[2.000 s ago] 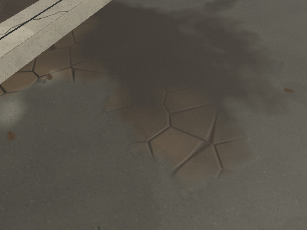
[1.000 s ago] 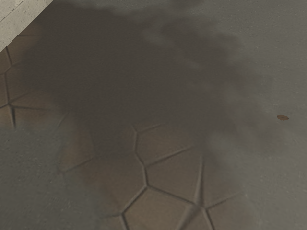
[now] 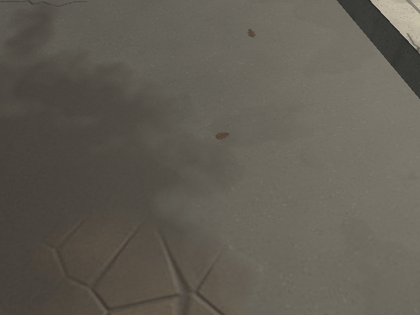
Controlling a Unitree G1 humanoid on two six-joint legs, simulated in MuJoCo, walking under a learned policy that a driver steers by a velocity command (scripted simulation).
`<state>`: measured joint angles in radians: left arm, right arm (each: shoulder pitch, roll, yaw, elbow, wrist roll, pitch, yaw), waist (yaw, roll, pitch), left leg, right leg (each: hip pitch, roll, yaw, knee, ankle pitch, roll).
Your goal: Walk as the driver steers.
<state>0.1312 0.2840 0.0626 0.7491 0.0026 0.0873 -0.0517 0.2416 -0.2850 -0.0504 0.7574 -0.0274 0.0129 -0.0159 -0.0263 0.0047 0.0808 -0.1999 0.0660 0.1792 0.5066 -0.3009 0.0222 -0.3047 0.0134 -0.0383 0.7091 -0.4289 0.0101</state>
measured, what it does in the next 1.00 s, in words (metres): walks ahead: right foot, then left foot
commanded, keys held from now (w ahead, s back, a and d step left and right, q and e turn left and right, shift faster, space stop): e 0.02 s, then no key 0.10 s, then w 0.88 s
